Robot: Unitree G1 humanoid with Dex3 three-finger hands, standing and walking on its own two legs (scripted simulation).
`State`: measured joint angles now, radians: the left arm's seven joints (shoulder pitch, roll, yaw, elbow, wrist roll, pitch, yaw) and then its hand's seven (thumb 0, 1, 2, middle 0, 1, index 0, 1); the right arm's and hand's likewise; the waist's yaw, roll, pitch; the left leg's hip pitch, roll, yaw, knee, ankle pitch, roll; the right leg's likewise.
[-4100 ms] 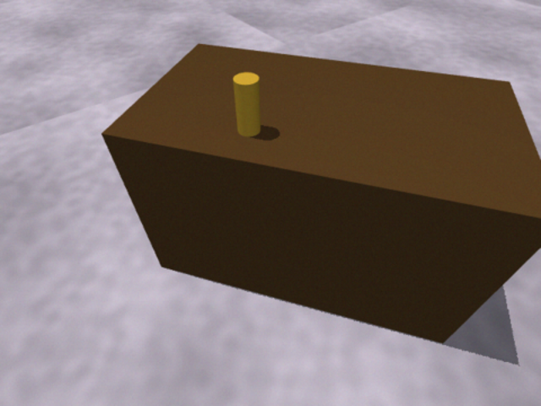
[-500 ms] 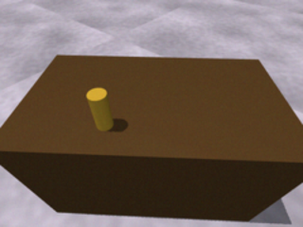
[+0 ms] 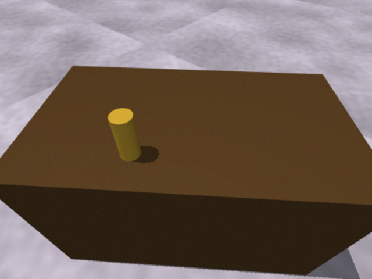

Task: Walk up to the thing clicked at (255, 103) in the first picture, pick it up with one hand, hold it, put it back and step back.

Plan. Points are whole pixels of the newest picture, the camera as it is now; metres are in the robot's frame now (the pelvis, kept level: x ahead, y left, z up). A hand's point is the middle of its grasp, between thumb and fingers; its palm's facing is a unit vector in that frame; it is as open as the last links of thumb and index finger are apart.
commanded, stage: stand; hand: left
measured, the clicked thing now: (126, 136) +0.51 +0.20 +0.00
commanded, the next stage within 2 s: none
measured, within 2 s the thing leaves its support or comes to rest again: neither
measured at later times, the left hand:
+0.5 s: hand out of the picture +0.07 +0.25 -0.15, palm faces -0.04 -0.94 -0.34, open 7.4 cm
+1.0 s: hand out of the picture +0.07 +0.25 -0.15, palm faces -0.06 -0.94 -0.34, open 7.4 cm
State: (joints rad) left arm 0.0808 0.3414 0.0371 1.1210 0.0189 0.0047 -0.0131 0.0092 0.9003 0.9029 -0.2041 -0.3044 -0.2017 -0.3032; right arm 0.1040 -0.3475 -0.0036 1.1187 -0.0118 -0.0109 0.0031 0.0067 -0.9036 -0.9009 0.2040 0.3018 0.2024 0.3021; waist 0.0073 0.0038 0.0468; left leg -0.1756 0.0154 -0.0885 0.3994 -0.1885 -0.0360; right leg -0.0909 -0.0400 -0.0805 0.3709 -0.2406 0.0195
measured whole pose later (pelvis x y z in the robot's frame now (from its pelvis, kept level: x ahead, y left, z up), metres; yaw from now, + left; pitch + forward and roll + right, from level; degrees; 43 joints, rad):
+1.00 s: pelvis -0.01 +0.00 +0.00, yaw -2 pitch -2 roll +0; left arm 0.12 0.35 0.00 1.13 0.01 -0.01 -0.01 0.01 0.90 0.90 -0.20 -0.30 -0.20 -0.30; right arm 0.12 -0.35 0.01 1.13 -0.01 -0.01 0.01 0.01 -0.90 -0.90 0.20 0.30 0.20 0.30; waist 0.01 0.01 0.05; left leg -0.14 0.03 -0.05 0.33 -0.15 -0.04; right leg -0.10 -0.03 -0.04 0.34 -0.21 0.01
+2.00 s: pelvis +0.00 +0.00 +0.00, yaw -3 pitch -2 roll +0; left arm 0.13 0.35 0.00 1.12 0.01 0.00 -0.01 0.01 0.90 0.90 -0.20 -0.30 -0.20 -0.30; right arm 0.12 -0.35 0.01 1.13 -0.01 0.00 0.01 0.01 -0.90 -0.90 0.20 0.30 0.20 0.30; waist 0.01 0.01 0.05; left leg -0.13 0.03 -0.04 0.33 -0.16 -0.04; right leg -0.09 -0.03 -0.04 0.34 -0.22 0.01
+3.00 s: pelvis +0.02 +0.01 +0.00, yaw -5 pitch -1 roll +0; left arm 0.32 0.28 0.17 0.32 -0.03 -0.08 0.08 0.00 -0.48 0.04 -0.06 -0.06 -0.06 -0.06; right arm 0.24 -0.22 -0.08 0.58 0.03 -0.07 -0.07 0.00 0.43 -0.06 0.06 0.05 0.06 0.05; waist 0.03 0.02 0.01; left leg -0.18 0.03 0.00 0.43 -0.24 -0.03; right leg -0.14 -0.03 0.01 0.43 -0.27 0.03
